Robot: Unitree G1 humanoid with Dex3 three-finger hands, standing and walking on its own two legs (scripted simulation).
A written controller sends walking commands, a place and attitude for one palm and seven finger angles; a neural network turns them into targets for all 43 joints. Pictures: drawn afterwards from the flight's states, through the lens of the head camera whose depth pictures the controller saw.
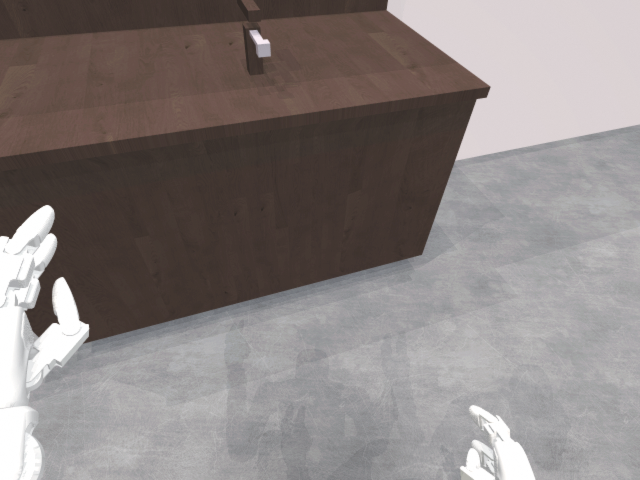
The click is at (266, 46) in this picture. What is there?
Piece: tap's lever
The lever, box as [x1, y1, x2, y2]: [255, 39, 270, 56]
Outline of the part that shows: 267,39 255,40 256,53 258,56 270,55 269,42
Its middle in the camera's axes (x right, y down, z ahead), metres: -0.13 -0.43 +0.86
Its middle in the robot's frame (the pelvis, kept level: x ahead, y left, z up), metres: +0.94 +0.20 +0.13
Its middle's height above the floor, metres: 0.90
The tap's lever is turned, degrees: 0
